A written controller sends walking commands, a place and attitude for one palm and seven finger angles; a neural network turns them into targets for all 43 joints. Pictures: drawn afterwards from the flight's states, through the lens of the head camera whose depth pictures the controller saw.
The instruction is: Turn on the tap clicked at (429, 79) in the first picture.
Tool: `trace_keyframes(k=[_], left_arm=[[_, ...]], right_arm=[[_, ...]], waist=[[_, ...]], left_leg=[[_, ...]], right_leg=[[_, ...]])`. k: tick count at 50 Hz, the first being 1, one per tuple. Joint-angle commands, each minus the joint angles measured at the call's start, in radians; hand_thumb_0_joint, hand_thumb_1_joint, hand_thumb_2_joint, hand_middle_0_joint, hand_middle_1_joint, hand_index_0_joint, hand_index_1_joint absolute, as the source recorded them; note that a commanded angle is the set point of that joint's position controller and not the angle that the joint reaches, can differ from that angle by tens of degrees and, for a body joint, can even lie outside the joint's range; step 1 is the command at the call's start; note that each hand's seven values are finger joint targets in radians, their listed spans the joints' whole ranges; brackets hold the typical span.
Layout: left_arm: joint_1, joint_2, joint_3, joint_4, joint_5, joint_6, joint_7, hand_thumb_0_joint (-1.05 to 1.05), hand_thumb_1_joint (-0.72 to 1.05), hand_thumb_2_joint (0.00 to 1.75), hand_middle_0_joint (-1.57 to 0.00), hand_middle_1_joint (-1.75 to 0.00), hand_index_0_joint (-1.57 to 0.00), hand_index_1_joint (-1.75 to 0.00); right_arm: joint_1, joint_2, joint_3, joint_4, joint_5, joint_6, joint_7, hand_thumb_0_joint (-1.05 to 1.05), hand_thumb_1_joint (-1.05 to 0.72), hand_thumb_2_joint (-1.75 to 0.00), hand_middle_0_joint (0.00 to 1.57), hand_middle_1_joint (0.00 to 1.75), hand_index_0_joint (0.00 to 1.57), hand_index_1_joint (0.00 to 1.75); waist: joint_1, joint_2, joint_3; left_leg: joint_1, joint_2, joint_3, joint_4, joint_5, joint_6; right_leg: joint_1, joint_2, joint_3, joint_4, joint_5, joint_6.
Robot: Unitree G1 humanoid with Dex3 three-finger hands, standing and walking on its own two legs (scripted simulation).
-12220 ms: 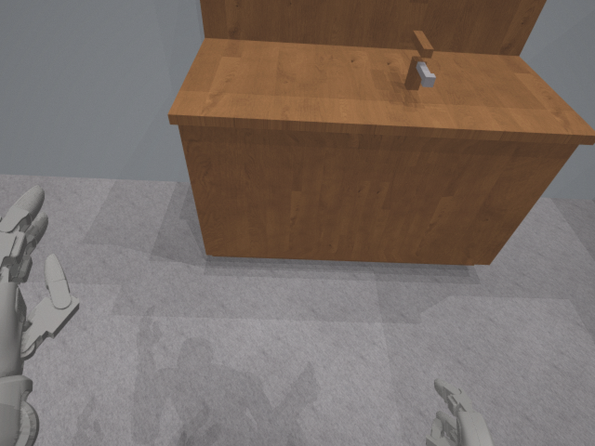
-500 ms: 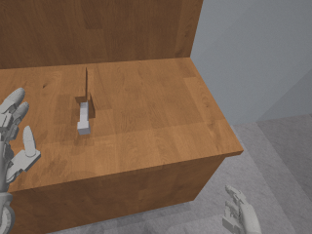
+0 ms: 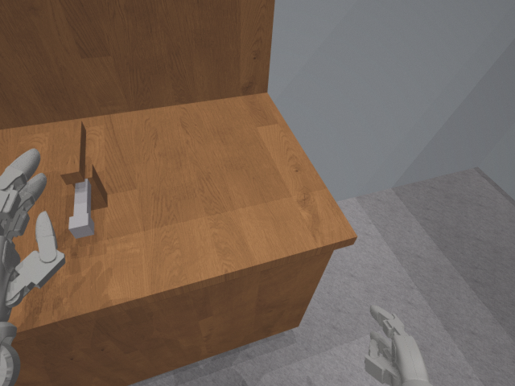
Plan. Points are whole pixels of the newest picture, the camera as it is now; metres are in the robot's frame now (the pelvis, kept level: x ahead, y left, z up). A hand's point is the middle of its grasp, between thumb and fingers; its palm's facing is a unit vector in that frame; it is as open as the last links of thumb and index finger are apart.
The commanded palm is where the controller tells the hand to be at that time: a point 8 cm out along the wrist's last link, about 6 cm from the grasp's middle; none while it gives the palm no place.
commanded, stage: shuffle to correct the standing spot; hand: left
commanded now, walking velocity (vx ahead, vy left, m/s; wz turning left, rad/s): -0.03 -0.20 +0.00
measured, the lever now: (81, 225) +0.33 +0.31 +0.04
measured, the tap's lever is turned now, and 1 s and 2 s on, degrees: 0 0 0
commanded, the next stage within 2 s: come to a stop and stand still in 0.10 s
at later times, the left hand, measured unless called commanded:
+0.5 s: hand (72, 259) +0.22 +0.23 +0.16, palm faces +0.37 -0.85 -0.37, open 7.4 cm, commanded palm +0.17 +0.27 +0.18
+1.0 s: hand (21, 248) +0.22 +0.29 +0.16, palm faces +0.39 -0.86 -0.34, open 7.4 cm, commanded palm +0.17 +0.32 +0.18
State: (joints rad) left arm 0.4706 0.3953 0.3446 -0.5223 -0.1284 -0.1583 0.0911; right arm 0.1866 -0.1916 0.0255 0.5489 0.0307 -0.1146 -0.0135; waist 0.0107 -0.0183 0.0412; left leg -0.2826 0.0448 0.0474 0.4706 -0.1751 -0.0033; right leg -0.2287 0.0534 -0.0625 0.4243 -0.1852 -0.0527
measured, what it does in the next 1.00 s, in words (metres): stands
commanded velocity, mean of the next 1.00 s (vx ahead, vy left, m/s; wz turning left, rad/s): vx -0.01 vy -0.03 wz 0.00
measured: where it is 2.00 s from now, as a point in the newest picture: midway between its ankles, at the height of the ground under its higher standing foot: outside the picture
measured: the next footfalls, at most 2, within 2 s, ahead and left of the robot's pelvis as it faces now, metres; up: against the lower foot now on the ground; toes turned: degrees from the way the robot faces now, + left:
none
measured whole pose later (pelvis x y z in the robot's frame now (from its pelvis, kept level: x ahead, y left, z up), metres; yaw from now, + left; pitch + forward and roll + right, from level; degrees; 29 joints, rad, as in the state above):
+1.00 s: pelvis +0.02 +0.04 +0.01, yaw +1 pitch -2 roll -1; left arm 0.46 0.37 0.32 -0.48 -0.09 -0.12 0.11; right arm 0.18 -0.21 0.05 0.56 0.03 -0.09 -0.04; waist 0.03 -0.01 0.04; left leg -0.21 -0.02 0.05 0.40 -0.17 0.05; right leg -0.15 -0.01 -0.06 0.36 -0.18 0.01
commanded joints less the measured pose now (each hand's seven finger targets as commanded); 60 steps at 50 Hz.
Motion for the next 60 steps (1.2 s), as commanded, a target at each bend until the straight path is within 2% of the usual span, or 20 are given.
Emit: trace_keyframes(k=[1, 11, 14, 15, 19, 23, 24, 30, 33, 34, 35, 39, 43, 44, 50, 53, 54, 55, 59, 60], left_arm=[[-0.054, 0.158, 0.109, -0.180, -0.012, -0.039, 0.012, 0.00, 0.90, 0.90, -0.20, -0.30, -0.20, -0.30], [-0.069, 0.163, 0.102, -0.182, -0.009, -0.015, 0.021, 0.00, 0.90, 0.90, -0.20, -0.30, -0.20, -0.30], [-0.036, 0.179, 0.118, -0.179, 0.000, -0.006, 0.034, 0.00, 0.90, 0.90, -0.20, -0.30, -0.20, -0.30], [-0.039, 0.150, 0.094, -0.177, 0.001, -0.008, 0.032, 0.00, 0.90, 0.90, -0.20, -0.30, -0.20, -0.30], [-0.018, 0.176, 0.119, -0.158, 0.008, 0.001, 0.036, 0.00, 0.90, 0.90, -0.20, -0.30, -0.20, -0.30], [-0.037, 0.149, 0.098, -0.134, 0.008, 0.006, 0.030, 0.00, 0.90, 0.90, -0.20, -0.30, -0.20, -0.30], [-0.053, 0.159, 0.100, -0.142, 0.012, 0.008, 0.032, 0.00, 0.90, 0.90, -0.20, -0.30, -0.20, -0.30], [-0.100, 0.126, 0.062, -0.150, 0.023, 0.004, 0.027, 0.00, 0.90, 0.90, -0.20, -0.30, -0.20, -0.30], [-0.096, 0.128, 0.062, -0.160, 0.027, 0.004, 0.029, 0.00, 0.90, 0.90, -0.20, -0.30, -0.20, -0.30], [-0.096, 0.154, 0.081, -0.168, 0.030, 0.004, 0.032, 0.00, 0.90, 0.90, -0.20, -0.30, -0.20, -0.30], [-0.103, 0.120, 0.053, -0.164, 0.030, -0.001, 0.029, 0.00, 0.90, 0.90, -0.20, -0.30, -0.20, -0.30], [-0.094, 0.156, 0.086, -0.179, 0.036, -0.009, 0.035, 0.00, 0.90, 0.90, -0.20, -0.30, -0.20, -0.30], [-0.078, 0.126, 0.069, -0.170, 0.037, -0.018, 0.031, 0.00, 0.90, 0.90, -0.20, -0.30, -0.20, -0.30], [-0.081, 0.140, 0.077, -0.175, 0.039, -0.019, 0.033, 0.00, 0.90, 0.90, -0.20, -0.30, -0.20, -0.30], [-0.095, 0.114, 0.056, -0.176, 0.047, -0.032, 0.028, 0.00, 0.90, 0.90, -0.20, -0.30, -0.20, -0.30], [-0.089, 0.123, 0.063, -0.172, 0.049, -0.031, 0.030, 0.00, 0.90, 0.90, -0.20, -0.30, -0.20, -0.30], [-0.097, 0.141, 0.076, -0.192, 0.050, -0.032, 0.033, 0.00, 0.90, 0.90, -0.20, -0.30, -0.20, -0.30], [-0.102, 0.115, 0.053, -0.188, 0.052, -0.037, 0.030, 0.00, 0.90, 0.90, -0.20, -0.30, -0.20, -0.30], [-0.090, 0.149, 0.084, -0.204, 0.053, -0.036, 0.037, 0.00, 0.90, 0.90, -0.20, -0.30, -0.20, -0.30], [-0.088, 0.119, 0.064, -0.193, 0.053, -0.040, 0.033, 0.00, 0.90, 0.90, -0.20, -0.30, -0.20, -0.30]], right_arm=[[-0.106, -0.130, -0.057, -0.164, 0.009, -0.047, -0.022, 0.00, -0.90, -0.90, 0.20, 0.30, 0.20, 0.30], [-0.105, -0.139, -0.056, -0.154, 0.011, -0.048, -0.031, 0.00, -0.90, -0.90, 0.20, 0.30, 0.20, 0.30], [-0.115, -0.141, -0.051, -0.143, 0.017, -0.050, -0.034, 0.00, -0.90, -0.90, 0.20, 0.30, 0.20, 0.30], [-0.107, -0.142, -0.048, -0.139, 0.011, -0.047, -0.035, 0.00, -0.90, -0.90, 0.20, 0.30, 0.20, 0.30], [-0.124, -0.147, -0.045, -0.136, 0.014, -0.045, -0.041, 0.00, -0.90, -0.90, 0.20, 0.30, 0.20, 0.30], [-0.115, -0.154, -0.047, -0.134, 0.012, -0.042, -0.044, 0.00, -0.90, -0.90, 0.20, 0.30, 0.20, 0.30], [-0.128, -0.155, -0.045, -0.130, 0.015, -0.041, -0.044, 0.00, -0.90, -0.90, 0.20, 0.30, 0.20, 0.30], [-0.122, -0.159, -0.042, -0.122, 0.005, -0.037, -0.043, 0.00, -0.90, -0.90, 0.20, 0.30, 0.20, 0.30], [-0.118, -0.156, -0.044, -0.134, 0.007, -0.036, -0.042, 0.00, -0.90, -0.90, 0.20, 0.30, 0.20, 0.30], [-0.134, -0.155, -0.041, -0.132, 0.009, -0.033, -0.042, 0.00, -0.90, -0.90, 0.20, 0.30, 0.20, 0.30], [-0.123, -0.155, -0.038, -0.129, 0.003, -0.029, -0.041, 0.00, -0.90, -0.90, 0.20, 0.30, 0.20, 0.30], [-0.130, -0.153, -0.037, -0.140, 0.006, -0.024, -0.041, 0.00, -0.90, -0.90, 0.20, 0.30, 0.20, 0.30], [-0.110, -0.150, -0.039, -0.148, 0.000, -0.025, -0.039, 0.00, -0.90, -0.90, 0.20, 0.30, 0.20, 0.30], [-0.124, -0.151, -0.036, -0.145, 0.002, -0.024, -0.039, 0.00, -0.90, -0.90, 0.20, 0.30, 0.20, 0.30], [-0.114, -0.150, -0.034, -0.140, -0.011, -0.029, -0.038, 0.00, -0.90, -0.90, 0.20, 0.30, 0.20, 0.30], [-0.103, -0.148, -0.039, -0.146, -0.008, -0.034, -0.037, 0.00, -0.90, -0.90, 0.20, 0.30, 0.20, 0.30], [-0.118, -0.148, -0.037, -0.144, -0.007, -0.035, -0.037, 0.00, -0.90, -0.90, 0.20, 0.30, 0.20, 0.30], [-0.110, -0.148, -0.036, -0.139, -0.013, -0.035, -0.036, 0.00, -0.90, -0.90, 0.20, 0.30, 0.20, 0.30], [-0.116, -0.145, -0.038, -0.141, -0.010, -0.040, -0.035, 0.00, -0.90, -0.90, 0.20, 0.30, 0.20, 0.30], [-0.105, -0.148, -0.038, -0.136, -0.016, -0.038, -0.036, 0.00, -0.90, -0.90, 0.20, 0.30, 0.20, 0.30]], waist=[[-0.002, 0.049, -0.141], [-0.002, 0.038, -0.115], [0.002, 0.074, -0.131], [0.000, 0.056, -0.123], [0.005, 0.039, -0.127], [0.004, 0.004, -0.129], [0.004, 0.033, -0.132], [0.004, 0.033, -0.129], [0.006, 0.044, -0.130], [0.007, 0.072, -0.132], [0.004, 0.064, -0.120], [0.007, 0.097, -0.112], [0.006, 0.092, -0.121], [0.008, 0.119, -0.121], [0.012, 0.112, -0.121], [0.012, 0.102, -0.125], [0.014, 0.127, -0.132], [0.013, 0.126, -0.125], [0.017, 0.126, -0.143], [0.015, 0.116, -0.133]], left_leg=[[0.098, 0.094, -0.105, -0.046, -0.050, 0.019], [0.105, 0.073, -0.078, 0.017, -0.080, 0.028], [0.120, 0.053, -0.078, 0.040, -0.047, 0.032], [0.112, 0.049, -0.082, 0.042, -0.046, 0.034], [0.121, 0.053, -0.095, 0.013, 0.017, 0.038], [0.126, 0.056, -0.101, -0.007, 0.047, 0.041], [0.139, 0.056, -0.102, -0.020, 0.065, 0.041], [0.154, 0.060, -0.114, -0.061, 0.083, 0.043], [0.147, 0.060, -0.122, -0.077, 0.084, 0.041], [0.163, 0.060, -0.122, -0.084, 0.085, 0.041], [0.146, 0.063, -0.129, -0.097, 0.059, 0.041], [0.137, 0.065, -0.147, -0.128, 0.024, 0.036], [0.132, 0.072, -0.154, -0.146, 0.030, 0.033], [0.142, 0.072, -0.162, -0.159, 0.028, 0.027], [0.138, 0.085, -0.183, -0.205, 0.015, 0.006], [0.141, 0.084, -0.177, -0.201, 0.024, -0.001], [0.154, 0.080, -0.177, -0.205, 0.031, -0.011], [0.141, 0.084, -0.179, -0.214, 0.005, -0.011], [0.160, 0.081, -0.176, -0.210, 0.028, -0.025], [0.141, 0.083, -0.176, -0.213, 0.022, -0.022]], right_leg=[[-0.038, -0.149, 0.144, -0.110, 0.044, 0.026], [-0.088, -0.175, 0.184, -0.166, -0.053, 0.023], [-0.068, -0.202, 0.210, -0.187, -0.048, 0.031], [-0.063, -0.200, 0.202, -0.193, -0.048, 0.036], [-0.020, -0.193, 0.180, -0.173, 0.034, 0.049], [0.014, -0.182, 0.163, -0.159, 0.095, 0.051], [0.019, -0.182, 0.155, -0.150, 0.107, 0.047], [0.049, -0.166, 0.130, -0.137, 0.135, 0.037], [0.070, -0.165, 0.129, -0.133, 0.141, 0.034], [0.062, -0.164, 0.128, -0.131, 0.135, 0.031], [0.061, -0.157, 0.115, -0.136, 0.109, 0.032], [0.065, -0.150, 0.109, -0.132, 0.076, 0.027], [0.080, -0.141, 0.100, -0.121, 0.096, 0.030], [0.072, -0.137, 0.096, -0.112, 0.079, 0.028], [0.077, -0.116, 0.075, -0.089, 0.059, 0.033], [0.084, -0.123, 0.081, -0.092, 0.067, 0.033], [0.082, -0.121, 0.080, -0.083, 0.060, 0.031], [0.082, -0.114, 0.073, -0.080, 0.055, 0.032], [0.089, -0.119, 0.077, -0.073, 0.059, 0.030], [0.090, -0.114, 0.070, -0.073, 0.061, 0.031]])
